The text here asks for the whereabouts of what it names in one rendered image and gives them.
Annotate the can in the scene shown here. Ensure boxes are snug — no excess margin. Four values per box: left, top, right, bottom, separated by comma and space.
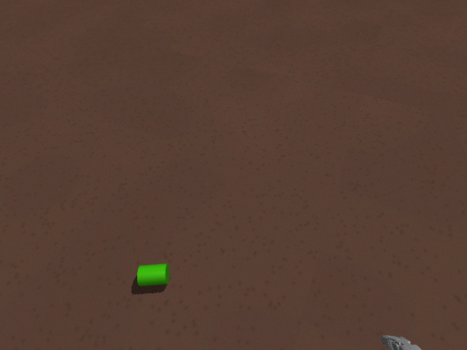
137, 263, 169, 286

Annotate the right robot hand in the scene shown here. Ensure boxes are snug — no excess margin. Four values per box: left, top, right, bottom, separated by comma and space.
381, 335, 421, 350

